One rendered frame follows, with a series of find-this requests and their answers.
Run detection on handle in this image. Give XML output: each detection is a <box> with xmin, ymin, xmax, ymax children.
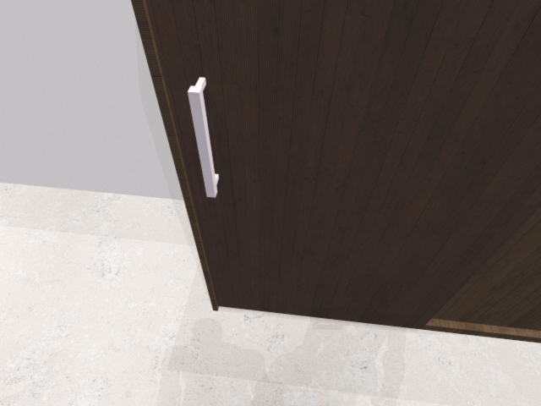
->
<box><xmin>188</xmin><ymin>77</ymin><xmax>219</xmax><ymax>198</ymax></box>

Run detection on wardrobe door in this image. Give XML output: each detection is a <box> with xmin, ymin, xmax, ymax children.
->
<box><xmin>145</xmin><ymin>0</ymin><xmax>541</xmax><ymax>329</ymax></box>
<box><xmin>432</xmin><ymin>207</ymin><xmax>541</xmax><ymax>331</ymax></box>

